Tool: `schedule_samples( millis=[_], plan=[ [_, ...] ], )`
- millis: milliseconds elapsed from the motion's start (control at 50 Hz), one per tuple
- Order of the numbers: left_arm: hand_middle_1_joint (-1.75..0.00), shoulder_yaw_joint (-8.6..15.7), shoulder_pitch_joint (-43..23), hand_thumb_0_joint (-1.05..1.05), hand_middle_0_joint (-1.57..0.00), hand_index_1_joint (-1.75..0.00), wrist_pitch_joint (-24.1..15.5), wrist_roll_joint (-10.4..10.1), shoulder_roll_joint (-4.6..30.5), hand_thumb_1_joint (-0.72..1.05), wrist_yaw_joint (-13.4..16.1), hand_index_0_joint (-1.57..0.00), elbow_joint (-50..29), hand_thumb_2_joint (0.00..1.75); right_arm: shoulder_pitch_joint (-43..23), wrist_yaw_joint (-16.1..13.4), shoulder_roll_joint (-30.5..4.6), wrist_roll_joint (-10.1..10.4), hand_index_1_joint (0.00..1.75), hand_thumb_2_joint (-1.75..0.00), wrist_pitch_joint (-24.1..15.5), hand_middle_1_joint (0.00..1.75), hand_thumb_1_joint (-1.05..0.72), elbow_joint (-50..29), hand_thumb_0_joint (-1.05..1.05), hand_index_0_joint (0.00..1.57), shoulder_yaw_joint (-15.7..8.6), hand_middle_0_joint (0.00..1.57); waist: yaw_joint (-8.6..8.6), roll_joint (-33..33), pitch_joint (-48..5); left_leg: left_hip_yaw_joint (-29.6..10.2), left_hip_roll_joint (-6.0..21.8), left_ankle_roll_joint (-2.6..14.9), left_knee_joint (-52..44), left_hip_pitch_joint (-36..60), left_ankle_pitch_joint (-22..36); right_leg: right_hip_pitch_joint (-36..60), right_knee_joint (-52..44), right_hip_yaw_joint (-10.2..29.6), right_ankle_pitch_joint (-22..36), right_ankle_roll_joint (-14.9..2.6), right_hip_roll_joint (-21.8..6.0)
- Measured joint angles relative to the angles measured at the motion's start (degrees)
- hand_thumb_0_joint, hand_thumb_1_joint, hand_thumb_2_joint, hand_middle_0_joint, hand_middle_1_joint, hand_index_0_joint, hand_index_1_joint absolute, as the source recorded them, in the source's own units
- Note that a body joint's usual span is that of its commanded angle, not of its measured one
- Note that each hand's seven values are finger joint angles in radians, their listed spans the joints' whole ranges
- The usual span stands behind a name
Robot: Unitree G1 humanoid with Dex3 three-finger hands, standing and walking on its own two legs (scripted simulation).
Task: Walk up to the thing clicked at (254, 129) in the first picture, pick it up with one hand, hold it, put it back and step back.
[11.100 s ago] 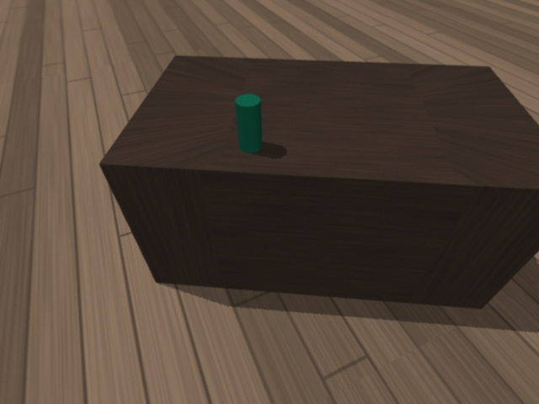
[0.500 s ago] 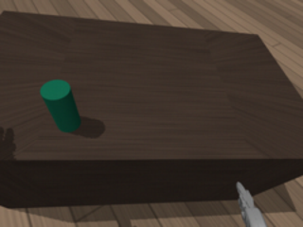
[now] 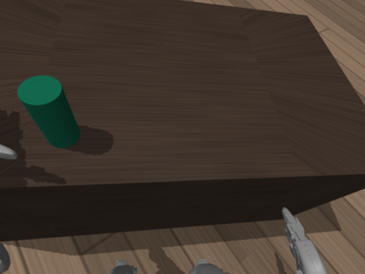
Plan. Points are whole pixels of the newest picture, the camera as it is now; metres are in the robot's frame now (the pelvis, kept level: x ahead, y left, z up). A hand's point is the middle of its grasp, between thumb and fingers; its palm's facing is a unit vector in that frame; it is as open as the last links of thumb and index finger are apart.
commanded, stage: close in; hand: left
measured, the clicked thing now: (53, 115) +0.47 +0.24 +0.03
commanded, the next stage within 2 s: rest palm in 0.52 s
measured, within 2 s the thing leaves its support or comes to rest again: leaves its support in 0.88 s
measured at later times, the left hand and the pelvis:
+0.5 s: hand (42, 113) +0.47 +0.26 +0.04, palm faces +0.27 -0.96 +0.01, open 17.5 cm; pelvis -0.01 -0.01 -0.02, yaw +0 degrees
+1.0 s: hand (55, 105) +0.50 +0.24 +0.03, palm faces +0.28 -0.96 -0.01, open 16.9 cm; pelvis -0.01 -0.01 -0.02, yaw -1 degrees
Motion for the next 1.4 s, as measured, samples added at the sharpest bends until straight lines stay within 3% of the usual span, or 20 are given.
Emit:
schedule_samples(
  millis=[140,280,440,740,860,1040,1220,1400],
  plan=[
    [-0.04,0.5,-1.6,-0.02,-0.06,-0.06,-3.4,2.7,-3.7,-0.59,6.9,-0.05,-1.8,0.05,0.0,1.4,0.0,-1.4,0.06,-0.05,2.0,0.05,0.53,-2.2,-0.01,0.06,-2.5,0.06,-2.5,-0.2,0.2,0.1,0.8,-0.27,2.7,-3.2,-0.9,-3.5,2.8,0.3,-0.6,-0.28,0.7],
    [-0.03,-0.3,-1.6,-0.02,-0.06,-0.04,-4.9,3.6,-5.7,-0.55,11.5,-0.06,-2.3,0.03,0.8,2.3,1.1,-1.9,0.06,-0.05,4.9,0.05,0.52,-4.0,-0.01,0.06,-2.8,0.06,-2.36,1.4,-0.5,0.3,1.1,-0.44,3.8,-4.2,-1.3,-4.9,4.3,0.7,-1.2,-0.39,1.0],
    [-0.02,-2.9,-2.6,-0.02,-0.06,-0.03,-5.7,3.2,-7.6,-0.53,13.2,-0.06,-0.3,0.01,1.2,2.9,1.6,-1.3,0.06,-0.05,6.7,0.05,0.52,-6.8,-0.01,0.06,-1.9,0.06,-1.11,2.2,-1.2,0.4,0.7,-0.67,4.1,-4.5,-1.1,-5.7,5.9,0.7,-1.8,-0.64,0.6],
    [0.0,-6.1,-5.7,-0.02,-0.07,-0.01,-7.0,4.9,-8.6,-0.58,17.2,-0.08,0.1,0.0,2.4,3.2,0.7,-1.3,0.06,-0.05,7.8,0.05,0.52,-10.1,-0.01,0.06,-3.1,0.06,-2.43,1.0,-0.5,-0.2,0.5,-1.05,4.5,-5.6,-0.5,-6.7,6.8,0.2,-1.6,-1.04,0.5],
    [-0.01,-7.1,-6.2,-0.02,-0.1,-0.01,-7.3,5.3,-9.3,-0.61,18.5,-0.1,1.0,0.0,1.8,3.7,1.6,-1.5,0.06,-0.05,8.5,0.05,0.52,-9.1,-0.01,0.06,-2.4,0.06,-2.38,1.6,-1.2,-0.1,0.5,-0.89,5.1,-6.4,-0.8,-7.5,7.1,0.3,-1.8,-0.88,0.5],
    [-0.15,-6.1,-8.6,-0.01,-0.29,-0.15,-7.7,6.3,-7.4,-0.57,19.7,-0.3,2.9,0.06,1.3,3.8,1.6,-1.5,0.06,-0.05,9.3,0.05,0.51,-12.1,-0.01,0.06,-1.8,0.06,-3.29,1.5,-0.7,0.1,0.3,-0.74,5.6,-7.1,-0.9,-8.3,7.8,0.6,-1.9,-0.72,0.3],
    [-0.28,-4.8,-11.4,0.0,-0.45,-0.28,-7.4,6.9,-4.3,-0.5,19.0,-0.46,5.1,0.15,1.7,4.1,0.8,-1.7,0.05,-0.05,9.9,0.05,0.51,-12.4,-0.01,0.06,-2.0,0.06,-4.58,1.5,-0.6,-0.1,0.7,-0.85,5.9,-8.3,-0.9,-9.4,7.8,0.4,-1.7,-0.82,0.7],
    [-0.51,-5.7,-7.3,-0.01,-0.67,-0.5,-6.2,5.8,-7.1,-0.31,18.5,-0.67,1.9,0.36,2.5,3.8,1.2,-1.3,0.05,-0.05,10.5,0.05,0.5,-12.6,-0.01,0.06,-1.8,0.06,-3.39,2.1,-1.2,0.2,0.8,-0.75,4.9,-6.8,-1.1,-8.0,6.6,0.7,-1.7,-0.7,0.8]
  ],
)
